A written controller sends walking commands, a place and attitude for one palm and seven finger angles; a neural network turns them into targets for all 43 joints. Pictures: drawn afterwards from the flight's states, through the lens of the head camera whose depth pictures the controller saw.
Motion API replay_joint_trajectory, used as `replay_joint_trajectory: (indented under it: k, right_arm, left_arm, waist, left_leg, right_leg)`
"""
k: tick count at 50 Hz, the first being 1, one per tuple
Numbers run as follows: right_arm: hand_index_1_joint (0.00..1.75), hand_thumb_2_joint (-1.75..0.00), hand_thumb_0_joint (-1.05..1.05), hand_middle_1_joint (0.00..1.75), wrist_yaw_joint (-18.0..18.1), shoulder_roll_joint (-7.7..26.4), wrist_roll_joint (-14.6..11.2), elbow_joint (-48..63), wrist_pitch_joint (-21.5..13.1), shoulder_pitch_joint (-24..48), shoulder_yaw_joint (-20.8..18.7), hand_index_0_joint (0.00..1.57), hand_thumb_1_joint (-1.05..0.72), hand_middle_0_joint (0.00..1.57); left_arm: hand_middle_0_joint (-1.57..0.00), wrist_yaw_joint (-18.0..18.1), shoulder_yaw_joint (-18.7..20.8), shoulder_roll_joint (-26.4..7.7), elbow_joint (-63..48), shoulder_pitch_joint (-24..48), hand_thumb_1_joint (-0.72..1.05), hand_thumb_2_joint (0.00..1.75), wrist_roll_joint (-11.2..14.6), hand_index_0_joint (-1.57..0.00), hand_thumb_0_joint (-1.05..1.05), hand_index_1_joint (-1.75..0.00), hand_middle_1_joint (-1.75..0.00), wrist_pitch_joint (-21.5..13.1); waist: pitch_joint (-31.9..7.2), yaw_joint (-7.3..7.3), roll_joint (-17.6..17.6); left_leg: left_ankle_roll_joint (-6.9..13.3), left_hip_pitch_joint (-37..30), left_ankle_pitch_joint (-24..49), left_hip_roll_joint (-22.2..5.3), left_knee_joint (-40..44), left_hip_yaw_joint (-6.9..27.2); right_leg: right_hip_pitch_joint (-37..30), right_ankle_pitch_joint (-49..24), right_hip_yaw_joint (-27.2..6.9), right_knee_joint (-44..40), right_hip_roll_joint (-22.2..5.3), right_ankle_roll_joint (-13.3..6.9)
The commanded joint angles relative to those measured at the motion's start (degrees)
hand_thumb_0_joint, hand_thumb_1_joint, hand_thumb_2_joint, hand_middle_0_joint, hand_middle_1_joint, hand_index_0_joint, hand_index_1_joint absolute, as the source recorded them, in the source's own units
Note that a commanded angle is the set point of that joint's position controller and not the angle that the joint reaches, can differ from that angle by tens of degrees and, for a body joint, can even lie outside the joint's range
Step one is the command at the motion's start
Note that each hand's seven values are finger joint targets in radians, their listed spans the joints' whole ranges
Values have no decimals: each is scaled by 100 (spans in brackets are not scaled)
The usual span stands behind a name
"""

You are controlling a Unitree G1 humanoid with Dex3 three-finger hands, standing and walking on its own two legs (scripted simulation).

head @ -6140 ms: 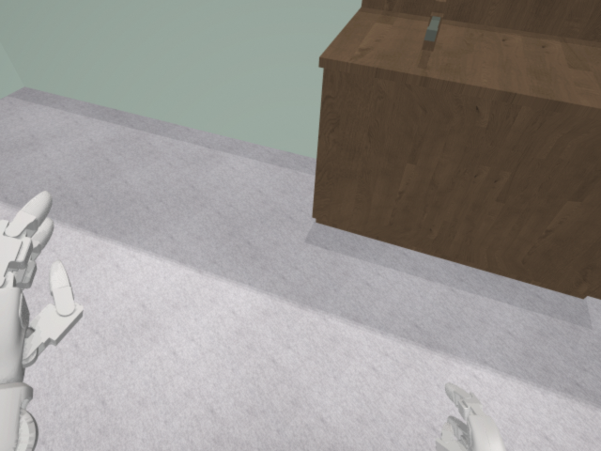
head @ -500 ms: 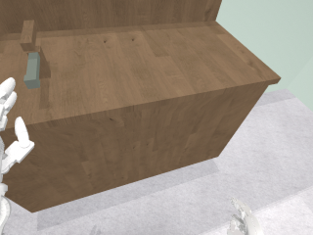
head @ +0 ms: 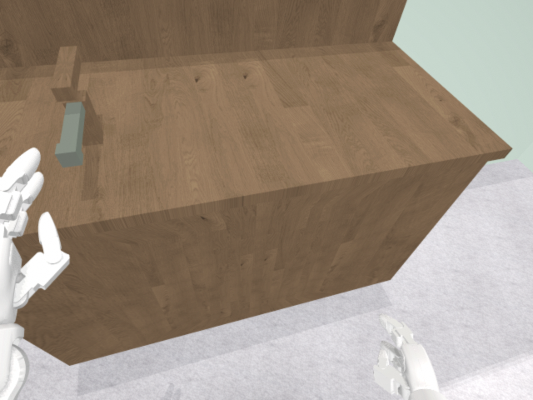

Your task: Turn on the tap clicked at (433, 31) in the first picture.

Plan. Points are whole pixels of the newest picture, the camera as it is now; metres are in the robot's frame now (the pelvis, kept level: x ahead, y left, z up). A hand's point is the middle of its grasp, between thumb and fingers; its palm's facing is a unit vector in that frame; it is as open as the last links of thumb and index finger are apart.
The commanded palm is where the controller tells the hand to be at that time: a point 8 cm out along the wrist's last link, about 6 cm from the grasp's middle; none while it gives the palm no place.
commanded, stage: come to a stop and stand still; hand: left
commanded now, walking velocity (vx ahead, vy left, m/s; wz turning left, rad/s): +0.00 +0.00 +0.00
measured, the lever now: (69, 154) +0.41 +0.36 +0.12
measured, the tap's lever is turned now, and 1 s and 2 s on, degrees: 0 0 0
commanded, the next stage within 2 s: look again from close up in 0.06 s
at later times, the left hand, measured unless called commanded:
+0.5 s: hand (68, 265) +0.21 +0.25 +0.15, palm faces +0.40 -0.84 -0.36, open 7.4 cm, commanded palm +0.16 +0.28 +0.17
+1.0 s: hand (63, 292) +0.18 +0.23 +0.16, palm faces +0.53 -0.80 -0.29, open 7.4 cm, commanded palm +0.14 +0.26 +0.17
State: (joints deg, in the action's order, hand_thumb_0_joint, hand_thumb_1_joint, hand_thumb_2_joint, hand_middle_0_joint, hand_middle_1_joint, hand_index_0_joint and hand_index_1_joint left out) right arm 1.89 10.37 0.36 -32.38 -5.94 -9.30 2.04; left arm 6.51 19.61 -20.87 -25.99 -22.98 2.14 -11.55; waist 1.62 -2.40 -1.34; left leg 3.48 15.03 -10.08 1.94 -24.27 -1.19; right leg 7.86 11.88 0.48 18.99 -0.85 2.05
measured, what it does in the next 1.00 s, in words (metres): shifts its weight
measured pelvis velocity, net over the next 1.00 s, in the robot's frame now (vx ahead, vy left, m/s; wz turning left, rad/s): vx -0.02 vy -0.05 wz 0.03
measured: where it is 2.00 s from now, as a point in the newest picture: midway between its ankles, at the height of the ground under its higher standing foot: outside the picture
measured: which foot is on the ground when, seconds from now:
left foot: down 0.00-1.00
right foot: down 0.00-1.00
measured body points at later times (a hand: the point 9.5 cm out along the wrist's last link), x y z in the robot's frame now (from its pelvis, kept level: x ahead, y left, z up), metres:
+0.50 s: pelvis +0.00 -0.01 +0.00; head +0.02 +0.01 +0.45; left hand +0.18 +0.29 +0.17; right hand +0.17 -0.23 -0.08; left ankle +0.03 +0.07 -0.74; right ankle -0.02 -0.15 -0.74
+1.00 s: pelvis -0.02 -0.05 -0.01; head -0.05 -0.06 +0.44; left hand +0.15 +0.27 +0.18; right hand +0.19 -0.26 -0.08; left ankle +0.03 +0.07 -0.74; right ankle -0.02 -0.15 -0.74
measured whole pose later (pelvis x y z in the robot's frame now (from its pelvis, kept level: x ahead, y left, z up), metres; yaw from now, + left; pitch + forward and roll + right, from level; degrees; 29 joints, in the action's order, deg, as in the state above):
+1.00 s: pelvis -0.02 -0.05 -0.01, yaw +2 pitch -4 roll +0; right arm 3.1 12.8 0.9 -38.8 -7.1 -9.0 2.2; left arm 6.7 20.8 -20.0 -19.3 -17.6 5.1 -2.9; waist 0.0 -4.3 1.2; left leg -0.1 15.1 -12.3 -0.1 -31.3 1.4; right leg 9.8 17.7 2.9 31.3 1.3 -1.9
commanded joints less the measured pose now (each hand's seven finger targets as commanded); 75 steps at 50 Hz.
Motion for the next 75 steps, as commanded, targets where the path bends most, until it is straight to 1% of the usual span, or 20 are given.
replay_joint_trajectory:
  k: [1,12,27,28,29,30,31,32,33,35,37,39,42,43,44,51,55,58,64,75]
  right_arm:
    - [30,-90,0,30,97,799,-23,867,-212,288,-334,20,-90,20]
    - [30,-90,0,30,152,819,-38,869,-148,310,-356,20,-90,20]
    - [30,-90,0,30,170,830,-59,801,-123,278,-377,20,-90,20]
    - [30,-90,0,30,451,1086,-347,1791,-133,-636,785,20,-90,20]
    - [30,-90,0,30,263,550,508,356,-277,-280,-268,20,-90,20]
    - [30,-90,0,30,-65,688,235,352,-312,-357,-305,20,-90,20]
    - [30,-90,0,30,-113,1139,258,502,-467,-185,-434,20,-90,20]
    - [30,-90,0,30,-80,1162,169,325,-531,26,-435,20,-90,20]
    - [30,-90,0,30,-134,1141,86,345,-536,232,-327,20,-90,20]
    - [30,-90,0,30,-214,1099,-23,550,-516,784,-160,20,-90,20]
    - [30,-90,0,30,-192,1078,-19,641,-434,940,-139,20,-90,20]
    - [30,-90,0,30,-86,1015,104,745,-394,1043,-196,20,-90,20]
    - [30,-90,0,30,40,889,88,573,-370,1070,-198,20,-90,20]
    - [30,-90,0,30,72,849,92,509,-392,1035,-192,20,-90,20]
    - [30,-90,0,30,98,803,108,494,-400,1063,-183,20,-90,20]
    - [30,-90,0,30,379,913,-4,151,-542,1001,-182,20,-90,20]
    - [30,-90,0,30,515,915,-33,88,-712,1100,-226,20,-90,20]
    - [30,-90,0,30,482,892,-20,40,-780,1028,-261,20,-90,20]
    - [30,-90,0,30,361,855,-81,167,-791,799,-261,20,-90,20]
    - [30,-90,0,30,407,905,-118,243,-968,651,-270,20,-90,20]
  left_arm:
    - [-20,78,551,-862,-1171,367,90,90,75,-20,0,-30,-30,-317]
    - [-20,116,535,-853,-997,269,90,90,93,-20,0,-30,-30,-319]
    - [-20,108,512,-842,-1049,220,90,90,109,-20,0,-30,-30,-315]
    - [-20,319,2109,-5526,-3211,5627,90,90,-153,-20,0,-30,-30,-1281]
    - [-20,-112,1674,-2352,788,3685,90,90,-849,-20,0,-30,-30,-138]
    - [-20,-392,357,-676,848,2149,90,90,8,-20,0,-30,-30,317]
    - [-20,-592,538,-715,-253,2487,90,90,571,-20,0,-30,-30,418]
    - [-20,-784,677,-893,241,1841,90,90,756,-20,0,-30,-30,719]
    - [-20,-934,300,-407,616,1053,90,90,819,-20,0,-30,-30,1021]
    - [-20,-932,-174,-448,-131,1300,90,90,387,-20,0,-30,-30,1295]
    - [-20,-697,192,-844,-299,1086,90,90,98,-20,0,-30,-30,1335]
    - [-20,-362,906,-1507,-1032,1476,90,90,51,-20,0,-30,-30,1061]
    - [-20,-27,1131,-1327,-926,1455,90,90,370,-20,0,-30,-30,556]
    - [-20,96,1286,-1562,-1028,1583,90,90,344,-20,0,-30,-30,401]
    - [-20,175,1035,-1326,-1047,1767,90,90,323,-20,0,-30,-30,331]
    - [-20,-203,200,-909,-305,1906,90,90,404,-20,0,-30,-30,810]
    - [-20,-316,316,-1060,-402,2102,90,90,524,-20,0,-30,-30,920]
    - [-20,-197,754,-1256,-518,1667,90,90,586,-20,0,-30,-30,855]
    - [-20,-208,974,-951,-785,429,90,90,865,-20,0,-30,-30,943]
    - [-20,-168,565,-621,-1227,636,90,90,894,-20,0,-30,-30,1030]
  waist:
    - [-1024,79,536]
    - [-813,80,378]
    - [-789,94,413]
    - [156,487,1568]
    - [-1831,-224,1614]
    - [-1913,227,1017]
    - [-2314,-33,533]
    - [-2137,-268,692]
    - [-1605,-284,761]
    - [-542,-190,585]
    - [-106,-176,400]
    - [-645,-242,518]
    - [-640,-229,346]
    - [-658,-245,541]
    - [-703,-205,750]
    - [-109,34,543]
    - [-255,-70,213]
    - [-658,-245,155]
    - [-1188,-352,73]
    - [-932,-228,148]
  left_leg:
    - [-434,-799,1337,-401,364,343]
    - [-375,-566,506,-324,484,352]
    - [-368,-576,536,-304,514,382]
    - [-204,1190,-960,-267,350,516]
    - [-391,-1342,2416,-492,289,446]
    - [-922,-2168,3210,-651,256,463]
    - [-845,-2414,2868,-595,220,431]
    - [-714,-2252,2375,-490,210,241]
    - [-679,-1831,1950,-432,254,152]
    - [-430,-982,788,-386,453,152]
    - [-365,-432,-404,-350,653,274]
    - [-352,-433,-491,-273,531,226]
    - [-360,-359,-904,-213,258,192]
    - [-347,-360,-1028,-205,210,175]
    - [-328,-364,-1142,-168,171,174]
    - [-202,-263,-1112,-57,-223,98]
    - [-214,-272,-847,-86,-444,195]
    - [-245,-285,-407,-116,-561,263]
    - [-230,-298,944,-38,-714,83]
    - [-204,-295,816,-51,-747,109]
  right_leg:
    - [-19,-1058,15,-85,72,-211]
    - [2,-677,-34,-319,27,-207]
    - [-5,-615,14,-337,53,-185]
    - [-198,313,-266,189,191,107]
    - [-201,-851,55,815,282,-406]
    - [525,-234,538,743,568,-441]
    - [338,-379,447,618,502,-374]
    - [101,-574,432,488,458,-405]
    - [42,-737,507,369,451,-410]
    - [301,-435,584,436,373,-391]
    - [466,182,570,546,359,-378]
    - [334,354,465,617,354,-388]
    - [602,803,428,638,405,-323]
    - [635,925,367,590,410,-312]
    - [661,1022,331,587,370,-323]
    - [978,1569,-85,102,118,-217]
    - [910,1688,-428,-71,-84,-137]
    - [584,625,-462,143,-170,-49]
    - [-8,-2582,-77,1026,-119,81]
    - [530,-1752,102,1046,23,-44]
